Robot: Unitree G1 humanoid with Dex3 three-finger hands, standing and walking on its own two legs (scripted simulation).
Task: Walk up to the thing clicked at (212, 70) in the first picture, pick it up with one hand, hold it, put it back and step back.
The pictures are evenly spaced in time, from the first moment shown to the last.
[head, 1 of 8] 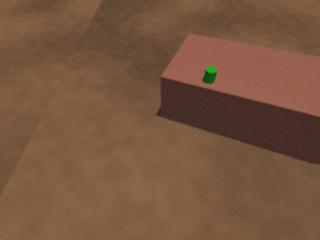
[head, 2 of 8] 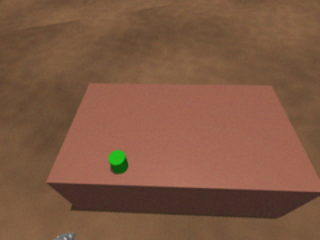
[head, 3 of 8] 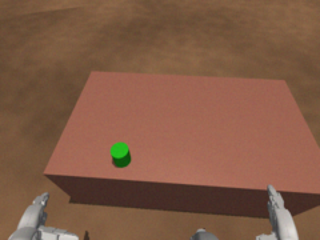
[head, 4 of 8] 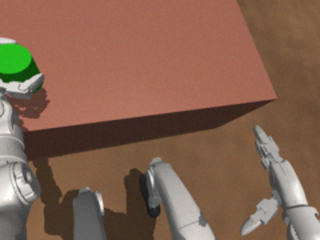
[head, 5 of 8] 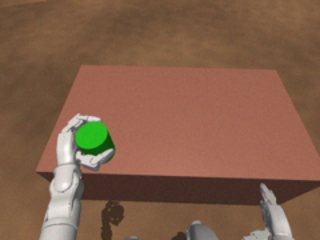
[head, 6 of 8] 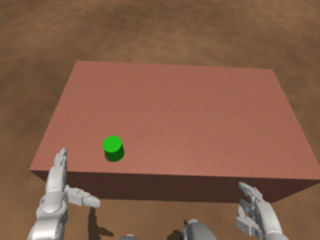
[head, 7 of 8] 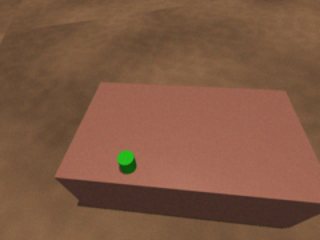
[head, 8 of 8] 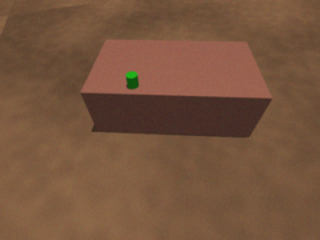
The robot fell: no
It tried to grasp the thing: yes
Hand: left
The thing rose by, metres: 0.33
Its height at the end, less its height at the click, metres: +0.00
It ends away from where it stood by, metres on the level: 0.01
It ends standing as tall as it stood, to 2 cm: yes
